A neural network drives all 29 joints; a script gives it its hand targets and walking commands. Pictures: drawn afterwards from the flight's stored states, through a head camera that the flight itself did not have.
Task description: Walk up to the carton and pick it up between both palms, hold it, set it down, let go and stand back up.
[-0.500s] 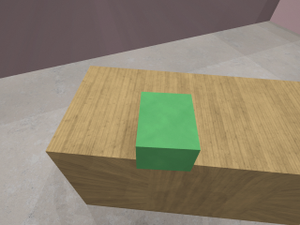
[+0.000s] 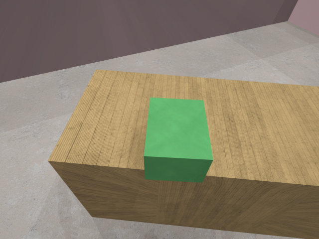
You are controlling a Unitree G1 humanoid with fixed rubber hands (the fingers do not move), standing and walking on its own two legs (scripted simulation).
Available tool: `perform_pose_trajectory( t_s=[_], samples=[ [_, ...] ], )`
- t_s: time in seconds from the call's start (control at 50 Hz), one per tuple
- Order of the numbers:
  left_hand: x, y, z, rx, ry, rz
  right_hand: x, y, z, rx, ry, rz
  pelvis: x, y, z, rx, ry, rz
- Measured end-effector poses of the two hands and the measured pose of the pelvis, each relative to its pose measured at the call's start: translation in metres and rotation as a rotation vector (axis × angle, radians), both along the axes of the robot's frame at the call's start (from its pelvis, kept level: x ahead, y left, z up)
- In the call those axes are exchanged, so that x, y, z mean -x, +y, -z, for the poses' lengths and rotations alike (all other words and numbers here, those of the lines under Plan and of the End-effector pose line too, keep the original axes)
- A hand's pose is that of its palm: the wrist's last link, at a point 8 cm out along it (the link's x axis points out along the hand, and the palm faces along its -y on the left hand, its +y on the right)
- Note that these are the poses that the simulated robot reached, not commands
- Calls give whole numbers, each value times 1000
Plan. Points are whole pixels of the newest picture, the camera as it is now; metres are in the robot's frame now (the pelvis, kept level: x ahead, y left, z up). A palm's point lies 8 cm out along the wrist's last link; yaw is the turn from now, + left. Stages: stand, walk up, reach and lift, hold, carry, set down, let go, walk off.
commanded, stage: stand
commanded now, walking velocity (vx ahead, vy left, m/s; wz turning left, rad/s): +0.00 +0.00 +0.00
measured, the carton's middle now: (175, 138) +0.43 -0.05 -0.04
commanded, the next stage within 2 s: none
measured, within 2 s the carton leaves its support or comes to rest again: neither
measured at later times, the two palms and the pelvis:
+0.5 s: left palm out of the picture -0.03 +0.22 -0.14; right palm out of the picture -0.02 -0.23 -0.14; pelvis +0.00 +0.00 +0.00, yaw +0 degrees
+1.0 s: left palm out of the picture -0.03 +0.22 -0.14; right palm out of the picture -0.02 -0.23 -0.14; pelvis +0.00 +0.00 +0.00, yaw +0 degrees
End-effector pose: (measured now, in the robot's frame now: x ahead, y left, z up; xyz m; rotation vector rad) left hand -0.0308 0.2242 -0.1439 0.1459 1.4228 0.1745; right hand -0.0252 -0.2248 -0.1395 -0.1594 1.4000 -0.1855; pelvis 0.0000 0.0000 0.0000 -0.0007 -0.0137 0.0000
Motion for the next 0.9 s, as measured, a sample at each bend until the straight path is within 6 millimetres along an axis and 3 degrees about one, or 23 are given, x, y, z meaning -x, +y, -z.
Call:
perform_pose_trajectory(
  t_s=[0.9],
  samples=[
    [1, -4, 0, 3, 7, -4, -1, 0, 1, -5, 11, -4, -2, -2, 0, -1, 1, -2]
  ],
)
